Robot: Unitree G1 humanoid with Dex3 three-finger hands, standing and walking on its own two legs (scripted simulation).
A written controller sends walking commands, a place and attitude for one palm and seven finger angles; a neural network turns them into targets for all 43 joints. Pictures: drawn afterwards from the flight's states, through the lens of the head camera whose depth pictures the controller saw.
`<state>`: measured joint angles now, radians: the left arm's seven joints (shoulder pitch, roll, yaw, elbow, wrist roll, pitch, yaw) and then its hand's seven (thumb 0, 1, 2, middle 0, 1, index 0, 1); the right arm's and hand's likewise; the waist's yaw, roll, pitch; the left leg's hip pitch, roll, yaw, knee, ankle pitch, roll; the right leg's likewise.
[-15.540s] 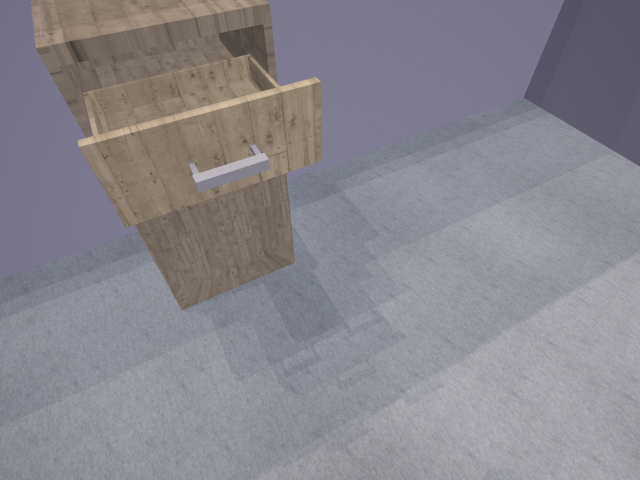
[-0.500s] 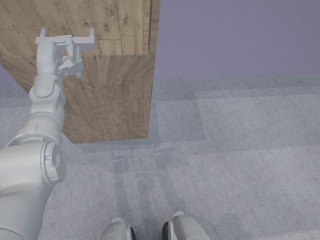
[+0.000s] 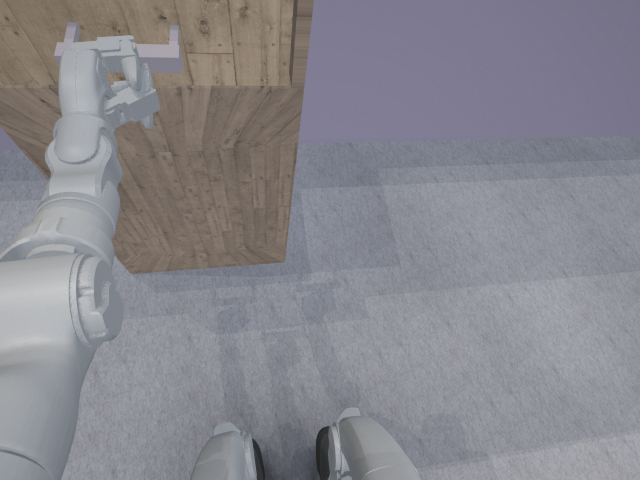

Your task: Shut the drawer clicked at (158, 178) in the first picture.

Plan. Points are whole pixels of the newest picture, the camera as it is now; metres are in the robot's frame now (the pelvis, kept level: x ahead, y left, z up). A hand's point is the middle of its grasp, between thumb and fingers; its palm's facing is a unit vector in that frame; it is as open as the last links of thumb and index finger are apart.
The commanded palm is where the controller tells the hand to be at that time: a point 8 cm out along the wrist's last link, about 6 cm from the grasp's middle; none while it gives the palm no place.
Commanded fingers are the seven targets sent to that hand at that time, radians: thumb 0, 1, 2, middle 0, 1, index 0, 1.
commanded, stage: pull the fist back off the drawer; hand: left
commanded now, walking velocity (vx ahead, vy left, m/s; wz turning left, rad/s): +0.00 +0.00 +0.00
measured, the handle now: (123, 45) +0.63 +0.16 +0.10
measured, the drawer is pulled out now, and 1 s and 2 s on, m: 0.00 0.00 0.00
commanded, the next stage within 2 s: draw the hand back to the body in 0.46 s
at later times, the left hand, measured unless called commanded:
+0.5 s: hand (149, 106) +0.54 +0.12 +0.09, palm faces +0.01 -1.00 -0.02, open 3.2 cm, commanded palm +0.51 +0.17 +0.10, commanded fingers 0.00 0.90 0.90 -1.40 -1.60 -1.40 -1.60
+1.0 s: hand (95, 173) +0.41 +0.15 +0.15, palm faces +0.01 -1.00 -0.04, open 3.3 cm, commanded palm +0.37 +0.21 +0.15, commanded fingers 0.00 0.90 0.90 -1.40 -1.60 -1.40 -1.60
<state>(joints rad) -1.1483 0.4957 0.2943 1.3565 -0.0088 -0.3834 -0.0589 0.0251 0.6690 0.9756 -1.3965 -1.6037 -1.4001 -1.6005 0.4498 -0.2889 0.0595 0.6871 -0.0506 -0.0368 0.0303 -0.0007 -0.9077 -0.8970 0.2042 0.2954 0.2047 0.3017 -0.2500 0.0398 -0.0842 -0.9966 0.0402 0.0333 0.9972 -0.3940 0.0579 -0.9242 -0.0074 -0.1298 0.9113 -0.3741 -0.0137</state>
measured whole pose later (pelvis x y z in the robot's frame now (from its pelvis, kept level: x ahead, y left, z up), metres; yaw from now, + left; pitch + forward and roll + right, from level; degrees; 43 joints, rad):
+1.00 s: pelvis +0.05 -0.02 +0.05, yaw +0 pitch +8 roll -1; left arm -0.26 0.26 0.20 0.44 -0.23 -0.22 -0.17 0.02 0.90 0.90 -1.40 -1.60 -1.40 -1.60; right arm 0.26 -0.27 0.02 0.58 0.06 0.00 0.00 0.00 -0.91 -0.90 0.20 0.30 0.20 0.30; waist -0.03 0.06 -0.09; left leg -0.46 0.03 0.06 0.71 -0.37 0.02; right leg -0.43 0.01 -0.09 0.67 -0.37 -0.03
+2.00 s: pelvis +0.04 -0.01 +0.07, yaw +0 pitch -5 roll -1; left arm 0.53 0.30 0.27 -0.44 -0.07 -0.11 0.10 0.02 0.90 0.90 -1.40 -1.60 -1.41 -1.60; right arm 0.19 -0.24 0.02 0.63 0.01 -0.10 -0.05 0.01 -0.91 -0.90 0.20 0.30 0.20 0.30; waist 0.07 0.08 0.03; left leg -0.09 0.01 0.08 0.43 -0.26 0.04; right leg -0.06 0.00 -0.07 0.38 -0.24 -0.01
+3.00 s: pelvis -0.04 +0.02 +0.06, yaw +0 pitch +4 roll -2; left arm 0.64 0.41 0.44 -0.61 -0.03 -0.28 0.13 0.01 0.89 0.90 -1.40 -1.60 -1.41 -1.60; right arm 0.21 -0.20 0.00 0.57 -0.01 -0.11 -0.05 0.01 -0.90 -0.90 0.20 0.30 0.20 0.30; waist 0.01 0.00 0.02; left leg -0.44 -0.02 0.08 0.52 -0.15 0.09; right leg -0.21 0.05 0.03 0.56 -0.35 0.01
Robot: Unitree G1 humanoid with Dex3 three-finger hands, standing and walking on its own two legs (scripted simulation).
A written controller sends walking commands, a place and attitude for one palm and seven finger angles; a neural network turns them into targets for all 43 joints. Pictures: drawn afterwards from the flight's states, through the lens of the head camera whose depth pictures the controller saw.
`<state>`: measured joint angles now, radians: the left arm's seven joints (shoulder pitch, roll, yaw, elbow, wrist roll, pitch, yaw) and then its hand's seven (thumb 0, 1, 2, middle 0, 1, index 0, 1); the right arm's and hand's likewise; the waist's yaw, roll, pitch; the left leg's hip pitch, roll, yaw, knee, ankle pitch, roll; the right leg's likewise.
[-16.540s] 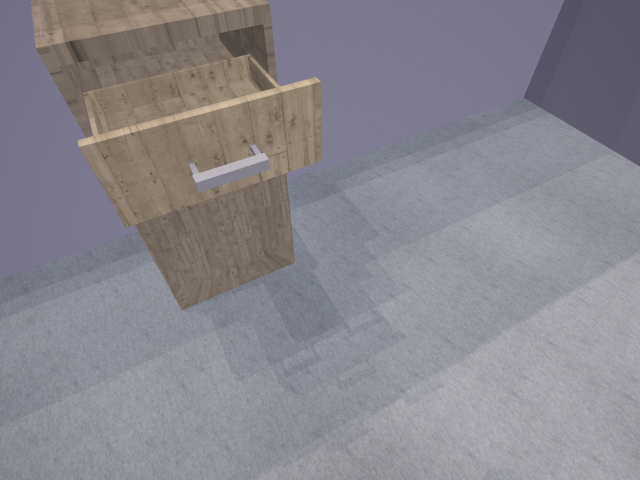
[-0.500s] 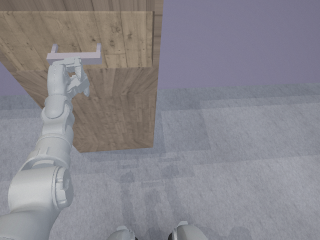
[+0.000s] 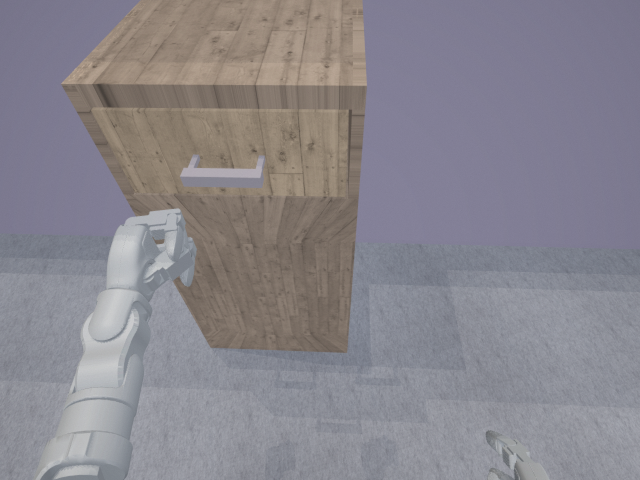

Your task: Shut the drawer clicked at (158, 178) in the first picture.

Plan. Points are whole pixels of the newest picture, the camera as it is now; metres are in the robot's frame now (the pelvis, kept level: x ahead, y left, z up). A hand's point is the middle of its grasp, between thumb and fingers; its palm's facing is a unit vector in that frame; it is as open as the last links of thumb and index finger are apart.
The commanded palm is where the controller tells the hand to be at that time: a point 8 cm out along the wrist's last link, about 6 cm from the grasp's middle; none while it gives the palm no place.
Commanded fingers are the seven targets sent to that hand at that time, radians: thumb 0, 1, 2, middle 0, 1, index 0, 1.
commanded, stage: draw the hand back to the body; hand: left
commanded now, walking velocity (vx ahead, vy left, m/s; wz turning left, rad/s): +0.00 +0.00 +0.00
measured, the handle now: (225, 169) +0.58 +0.18 +0.05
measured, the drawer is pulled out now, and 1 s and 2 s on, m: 0.00 0.00 0.00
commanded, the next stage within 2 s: step back with the hand held close in 0.94 s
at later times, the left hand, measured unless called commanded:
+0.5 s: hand (98, 323) +0.24 +0.22 +0.15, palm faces +0.28 -0.91 -0.31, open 3.3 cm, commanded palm +0.19 +0.26 +0.17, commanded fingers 0.00 0.90 0.90 -1.40 -1.60 -1.40 -1.60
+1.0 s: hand (5, 390) +0.17 +0.25 +0.17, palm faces +0.40 -0.84 -0.38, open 3.3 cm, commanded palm +0.13 +0.29 +0.20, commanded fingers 0.00 0.90 0.90 -1.40 -1.60 -1.40 -1.60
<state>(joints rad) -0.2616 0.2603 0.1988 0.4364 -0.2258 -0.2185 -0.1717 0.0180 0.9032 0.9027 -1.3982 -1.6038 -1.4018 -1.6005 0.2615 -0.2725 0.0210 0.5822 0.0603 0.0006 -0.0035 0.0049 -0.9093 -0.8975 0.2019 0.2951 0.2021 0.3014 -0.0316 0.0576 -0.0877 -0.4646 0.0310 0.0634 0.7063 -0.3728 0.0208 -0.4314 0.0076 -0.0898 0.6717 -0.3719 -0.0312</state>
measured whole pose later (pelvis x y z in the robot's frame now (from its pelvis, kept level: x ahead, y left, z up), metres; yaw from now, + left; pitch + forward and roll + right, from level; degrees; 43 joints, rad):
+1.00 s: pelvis +0.00 +0.01 +0.02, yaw +0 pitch -5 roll -1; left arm 0.53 0.30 0.27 -0.44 -0.07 -0.11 0.10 0.02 0.90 0.90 -1.40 -1.60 -1.41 -1.60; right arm 0.19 -0.24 0.02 0.63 0.01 -0.10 -0.05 0.01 -0.91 -0.90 0.20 0.30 0.20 0.30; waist 0.07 0.08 0.03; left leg -0.09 0.01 0.08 0.43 -0.26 0.04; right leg -0.06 0.00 -0.07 0.38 -0.24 -0.01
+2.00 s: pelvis -0.09 +0.04 +0.01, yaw -1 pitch +4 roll -2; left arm 0.64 0.41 0.44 -0.61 -0.03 -0.28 0.13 0.01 0.89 0.90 -1.40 -1.60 -1.41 -1.60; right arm 0.21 -0.20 0.00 0.57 -0.01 -0.11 -0.05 0.01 -0.90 -0.90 0.20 0.30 0.20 0.30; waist 0.01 0.00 0.02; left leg -0.44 -0.02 0.08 0.52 -0.15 0.09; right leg -0.21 0.05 0.03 0.56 -0.35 0.01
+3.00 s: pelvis -0.31 +0.07 +0.02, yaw -4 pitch -2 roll +0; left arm 0.58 0.37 0.35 -0.54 -0.03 -0.17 0.15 0.02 0.89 0.90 -1.41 -1.60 -1.41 -1.60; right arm 0.27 -0.20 0.01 0.66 0.00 -0.15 -0.08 0.01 -0.91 -0.90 0.20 0.30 0.20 0.30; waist -0.04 -0.04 -0.02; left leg -0.26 -0.03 0.04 0.49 -0.19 0.06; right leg -0.25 0.01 -0.01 0.75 -0.46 0.00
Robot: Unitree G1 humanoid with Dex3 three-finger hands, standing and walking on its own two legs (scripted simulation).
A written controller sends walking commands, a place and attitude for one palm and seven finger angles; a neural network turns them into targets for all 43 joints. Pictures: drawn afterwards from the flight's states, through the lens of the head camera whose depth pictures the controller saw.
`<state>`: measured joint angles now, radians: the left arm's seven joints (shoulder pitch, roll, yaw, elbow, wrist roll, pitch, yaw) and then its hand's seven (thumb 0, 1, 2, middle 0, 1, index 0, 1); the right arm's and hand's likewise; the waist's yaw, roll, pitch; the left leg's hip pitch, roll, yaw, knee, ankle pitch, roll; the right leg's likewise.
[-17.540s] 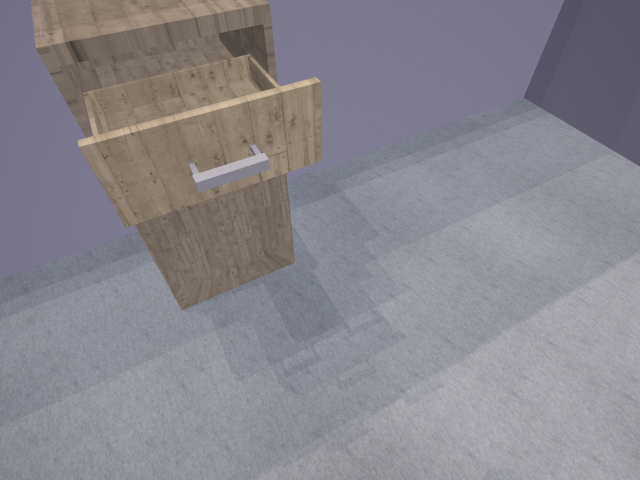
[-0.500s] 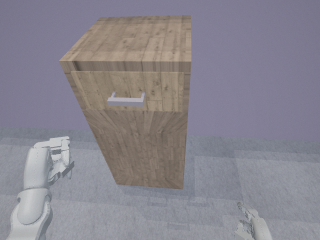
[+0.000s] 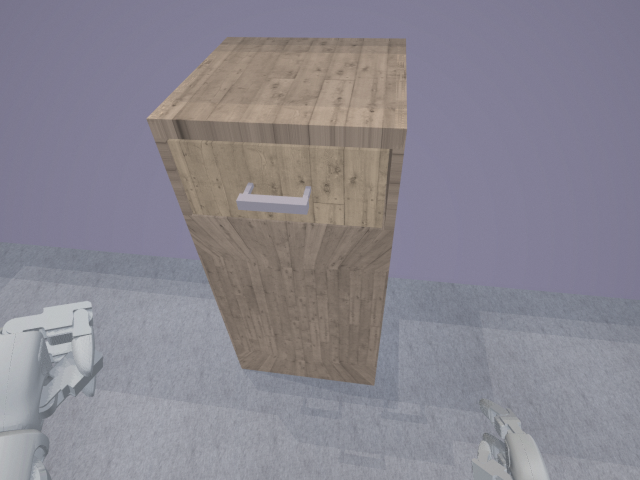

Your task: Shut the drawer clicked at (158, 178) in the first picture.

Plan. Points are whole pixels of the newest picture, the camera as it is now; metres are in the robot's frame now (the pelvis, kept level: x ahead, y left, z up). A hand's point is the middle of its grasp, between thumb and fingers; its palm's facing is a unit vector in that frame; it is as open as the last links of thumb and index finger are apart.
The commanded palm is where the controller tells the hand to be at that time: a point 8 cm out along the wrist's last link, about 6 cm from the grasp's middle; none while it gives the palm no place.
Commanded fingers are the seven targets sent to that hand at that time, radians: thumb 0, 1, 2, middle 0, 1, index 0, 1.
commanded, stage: step back with the hand held close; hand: left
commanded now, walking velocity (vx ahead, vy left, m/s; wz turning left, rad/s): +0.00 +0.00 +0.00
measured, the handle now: (275, 196) +0.59 +0.17 +0.03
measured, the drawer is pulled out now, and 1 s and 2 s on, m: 0.00 0.00 0.00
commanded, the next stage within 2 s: stop stepping back and stand still in 1.44 s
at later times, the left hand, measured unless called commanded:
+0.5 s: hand (83, 363) +0.17 +0.25 +0.15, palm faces +0.24 -0.82 -0.52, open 3.3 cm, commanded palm +0.11 +0.30 +0.17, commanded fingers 0.00 0.90 0.90 -1.40 -1.60 -1.40 -1.60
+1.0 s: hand (8, 422) +0.11 +0.27 +0.16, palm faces +0.36 -0.78 -0.51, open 3.3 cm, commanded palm +0.05 +0.31 +0.17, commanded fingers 0.00 0.90 0.90 -1.40 -1.60 -1.40 -1.60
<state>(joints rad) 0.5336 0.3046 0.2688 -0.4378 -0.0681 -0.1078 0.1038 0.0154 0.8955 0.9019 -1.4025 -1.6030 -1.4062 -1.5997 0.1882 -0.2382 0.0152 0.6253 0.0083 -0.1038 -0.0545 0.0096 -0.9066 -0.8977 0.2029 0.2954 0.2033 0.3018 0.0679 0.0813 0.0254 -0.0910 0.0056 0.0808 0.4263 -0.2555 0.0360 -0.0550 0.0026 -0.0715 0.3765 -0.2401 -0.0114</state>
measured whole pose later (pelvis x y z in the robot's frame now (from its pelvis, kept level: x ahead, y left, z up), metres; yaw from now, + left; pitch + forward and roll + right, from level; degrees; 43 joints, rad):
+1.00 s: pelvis -0.08 +0.03 -0.01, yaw +0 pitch +4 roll -2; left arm 0.64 0.41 0.44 -0.61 -0.03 -0.28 0.13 0.01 0.89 0.90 -1.40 -1.60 -1.41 -1.60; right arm 0.21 -0.20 0.00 0.57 -0.01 -0.11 -0.05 0.01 -0.90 -0.90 0.20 0.30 0.20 0.30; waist 0.01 0.00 0.02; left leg -0.44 -0.02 0.08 0.52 -0.15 0.09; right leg -0.21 0.05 0.03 0.56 -0.35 0.01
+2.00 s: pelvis -0.30 +0.06 -0.01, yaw -4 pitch -2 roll +0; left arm 0.58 0.37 0.35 -0.54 -0.03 -0.17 0.15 0.02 0.89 0.90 -1.41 -1.60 -1.41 -1.60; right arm 0.27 -0.20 0.01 0.66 0.00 -0.15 -0.08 0.01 -0.91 -0.90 0.20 0.30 0.20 0.30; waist -0.04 -0.04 -0.02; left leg -0.26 -0.03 0.04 0.49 -0.19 0.06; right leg -0.25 0.01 -0.01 0.75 -0.46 0.00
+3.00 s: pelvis -0.31 +0.07 +0.00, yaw +3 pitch -1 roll +0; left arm 0.31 0.17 0.00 1.13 0.00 0.02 0.02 0.01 0.91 0.90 -0.45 -0.60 -0.45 -0.58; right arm 0.33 -0.13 -0.01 1.11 -0.01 0.01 -0.03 0.00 -0.91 -0.90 0.20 0.30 0.20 0.30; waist 0.00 0.01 0.07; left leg -0.23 -0.03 -0.01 0.43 -0.18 0.03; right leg -0.21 0.01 0.01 0.42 -0.19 0.00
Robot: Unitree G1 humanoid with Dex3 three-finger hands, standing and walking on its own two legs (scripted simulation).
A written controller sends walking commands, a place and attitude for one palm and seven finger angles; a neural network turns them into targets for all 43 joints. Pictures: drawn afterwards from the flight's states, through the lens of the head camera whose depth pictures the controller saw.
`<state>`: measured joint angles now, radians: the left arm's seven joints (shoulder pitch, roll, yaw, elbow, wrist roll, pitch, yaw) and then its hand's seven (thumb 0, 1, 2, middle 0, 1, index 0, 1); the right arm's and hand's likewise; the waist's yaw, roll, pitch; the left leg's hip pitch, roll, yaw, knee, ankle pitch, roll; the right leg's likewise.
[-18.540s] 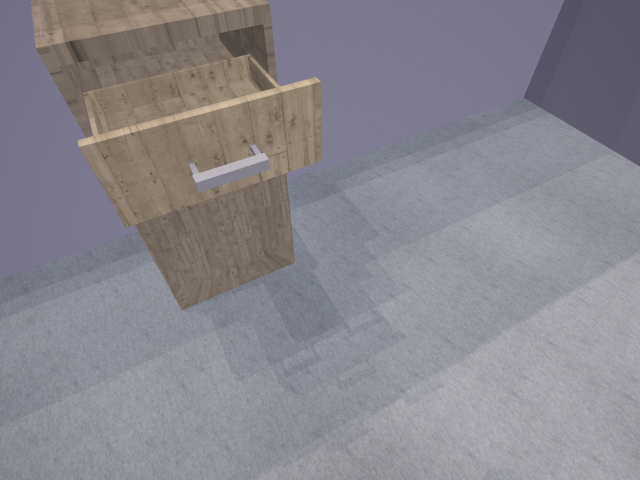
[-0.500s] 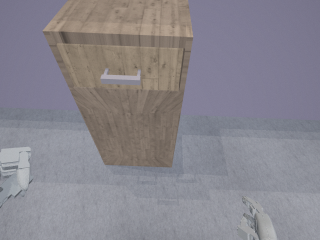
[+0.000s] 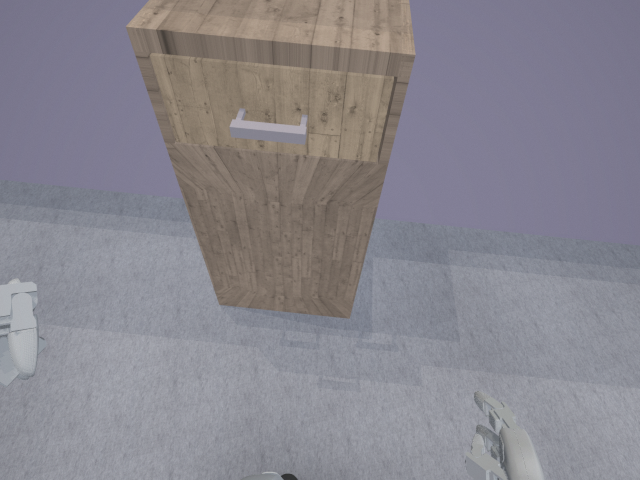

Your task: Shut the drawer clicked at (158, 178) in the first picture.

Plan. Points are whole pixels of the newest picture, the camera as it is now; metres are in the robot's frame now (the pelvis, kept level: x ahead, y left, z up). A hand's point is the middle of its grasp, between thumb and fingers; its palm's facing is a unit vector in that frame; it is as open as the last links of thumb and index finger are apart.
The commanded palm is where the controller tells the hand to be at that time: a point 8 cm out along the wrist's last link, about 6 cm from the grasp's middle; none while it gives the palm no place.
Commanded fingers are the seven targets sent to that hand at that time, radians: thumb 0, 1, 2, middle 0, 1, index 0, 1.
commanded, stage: step back with the hand held close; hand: left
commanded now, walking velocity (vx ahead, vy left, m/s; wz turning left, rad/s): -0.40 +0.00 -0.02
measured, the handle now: (270, 124) +0.67 +0.14 +0.04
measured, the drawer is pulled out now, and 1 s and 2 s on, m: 0.00 0.00 0.00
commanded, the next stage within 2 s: stop stepping back and stand still in 0.44 s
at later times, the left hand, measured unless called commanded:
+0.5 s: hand out of the picture +0.10 +0.24 +0.17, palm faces +0.25 -0.86 -0.44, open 3.3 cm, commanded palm +0.03 +0.29 +0.18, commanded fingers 0.00 0.90 0.90 -1.40 -1.60 -1.40 -1.60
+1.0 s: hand out of the picture -0.01 +0.26 +0.17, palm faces +0.33 -0.87 -0.38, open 3.3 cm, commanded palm -0.07 +0.30 +0.18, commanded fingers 0.00 0.90 0.90 -1.40 -1.60 -1.40 -1.60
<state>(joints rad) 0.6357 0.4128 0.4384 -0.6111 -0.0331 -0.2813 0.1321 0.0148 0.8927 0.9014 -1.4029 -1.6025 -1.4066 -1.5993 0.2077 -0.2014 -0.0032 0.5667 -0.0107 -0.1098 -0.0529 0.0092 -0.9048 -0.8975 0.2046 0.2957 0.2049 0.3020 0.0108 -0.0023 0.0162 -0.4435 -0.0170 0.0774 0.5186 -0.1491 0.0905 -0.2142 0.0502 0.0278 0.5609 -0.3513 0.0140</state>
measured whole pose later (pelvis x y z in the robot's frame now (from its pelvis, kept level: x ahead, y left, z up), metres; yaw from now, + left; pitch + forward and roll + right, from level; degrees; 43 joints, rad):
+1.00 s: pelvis -0.22 +0.03 +0.00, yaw -4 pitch -2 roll +0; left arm 0.58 0.37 0.35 -0.54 -0.03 -0.17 0.15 0.02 0.89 0.90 -1.41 -1.60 -1.41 -1.60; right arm 0.27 -0.20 0.01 0.66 0.00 -0.15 -0.08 0.01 -0.91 -0.90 0.20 0.30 0.20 0.30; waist -0.04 -0.04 -0.02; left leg -0.26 -0.03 0.04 0.49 -0.19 0.06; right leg -0.25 0.01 -0.01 0.75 -0.46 0.00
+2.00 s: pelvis -0.22 +0.05 +0.01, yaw +3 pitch -1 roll +0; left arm 0.31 0.17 0.00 1.13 0.00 0.02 0.02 0.01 0.91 0.90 -0.45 -0.60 -0.45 -0.58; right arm 0.33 -0.13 -0.01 1.11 -0.01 0.01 -0.03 0.00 -0.91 -0.90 0.20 0.30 0.20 0.30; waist 0.00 0.01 0.07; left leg -0.23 -0.03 -0.01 0.43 -0.18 0.03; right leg -0.21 0.01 0.01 0.42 -0.19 0.00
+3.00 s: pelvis -0.20 +0.04 +0.01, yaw +2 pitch -1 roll +0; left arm 0.28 0.12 0.00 1.15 0.00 -0.01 0.03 0.00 0.91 0.90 -0.20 -0.30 -0.20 -0.30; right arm 0.30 -0.12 -0.01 1.14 -0.01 0.00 -0.04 0.00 -0.91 -0.90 0.20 0.29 0.20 0.30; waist -0.02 0.01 0.05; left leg -0.18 -0.01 0.00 0.43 -0.22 0.01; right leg -0.17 0.03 0.03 0.41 -0.22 -0.01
